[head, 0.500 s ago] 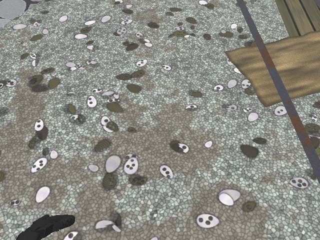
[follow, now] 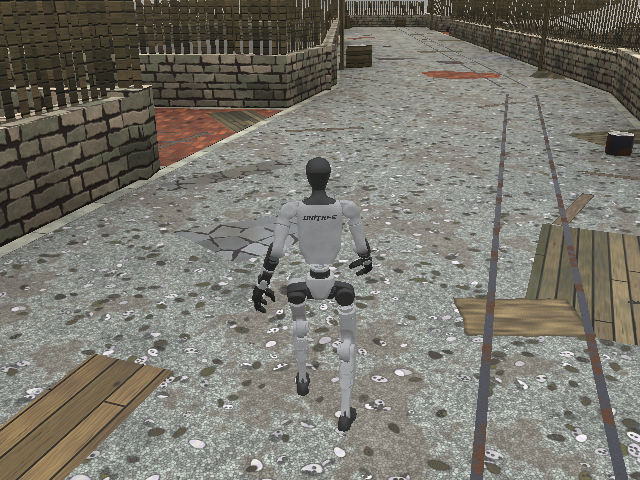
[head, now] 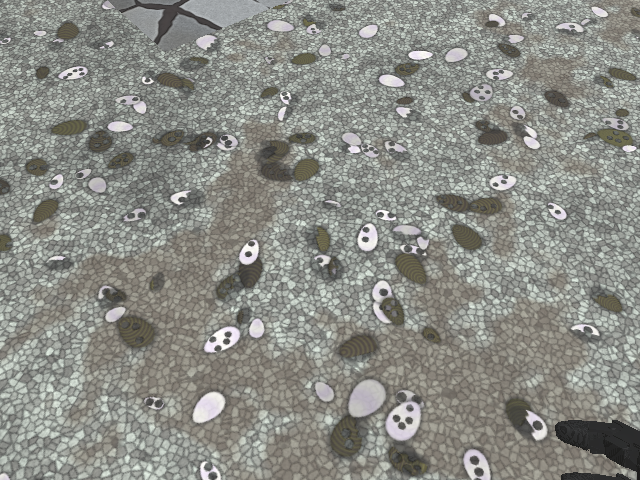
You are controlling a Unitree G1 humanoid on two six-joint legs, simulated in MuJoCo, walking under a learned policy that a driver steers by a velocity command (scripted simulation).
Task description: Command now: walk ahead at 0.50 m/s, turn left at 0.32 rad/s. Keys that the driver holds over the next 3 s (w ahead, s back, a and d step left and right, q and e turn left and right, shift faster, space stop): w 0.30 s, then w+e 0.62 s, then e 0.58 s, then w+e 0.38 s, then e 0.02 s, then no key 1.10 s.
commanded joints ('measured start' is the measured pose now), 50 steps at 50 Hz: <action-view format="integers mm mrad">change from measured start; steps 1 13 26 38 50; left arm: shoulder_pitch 51 -212 23 -64 -31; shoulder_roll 55 46 197 145 79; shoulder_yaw -22 -15 47 28 18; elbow -96 -139 -118 -184 -208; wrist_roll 17 19 5 3 6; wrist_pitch -52 -24 -24 -21 28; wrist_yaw -14 -14 -51 -4 21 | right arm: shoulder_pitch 398 219 276 86 135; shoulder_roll -289 -146 -167 -94 -191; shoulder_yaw -92 -37 -40 -8 -48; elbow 18 92 156 47 40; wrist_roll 2 -14 -28 -33 -46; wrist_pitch -7 -58 -16 -67 -116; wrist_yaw -25 -39 -79 -59 -41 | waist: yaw -159 -79 48 -52 -124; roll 206 39 -26 -67 -92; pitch -484 -35 -251 -64 -220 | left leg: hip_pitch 961 341 393 -104 439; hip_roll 390 169 158 73 106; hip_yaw -829 -161 59 -107 -186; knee -220 -446 230 247 -171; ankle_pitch -51 201 496 -14 285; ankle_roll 322 152 -31 -152 -21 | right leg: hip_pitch -706 -696 -87 -265 -250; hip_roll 100 -50 40 -33 82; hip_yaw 214 261 314 527 574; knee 792 279 0 -343 173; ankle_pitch -147 454 433 491 515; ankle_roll -33 14 -196 -304 -121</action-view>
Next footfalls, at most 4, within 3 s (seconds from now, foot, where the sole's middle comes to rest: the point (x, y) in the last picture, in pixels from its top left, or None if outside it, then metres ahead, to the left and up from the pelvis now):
0.52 right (418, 470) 0.46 -0.14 -0.75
1.00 left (346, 330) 0.77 0.02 -0.75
1.46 right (461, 372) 0.68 -0.24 -0.75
1.88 left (405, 287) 0.89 -0.12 -0.75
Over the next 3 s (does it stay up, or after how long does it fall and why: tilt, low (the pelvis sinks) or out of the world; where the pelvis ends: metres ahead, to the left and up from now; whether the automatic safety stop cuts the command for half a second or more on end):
stays up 0.87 -0.28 0.02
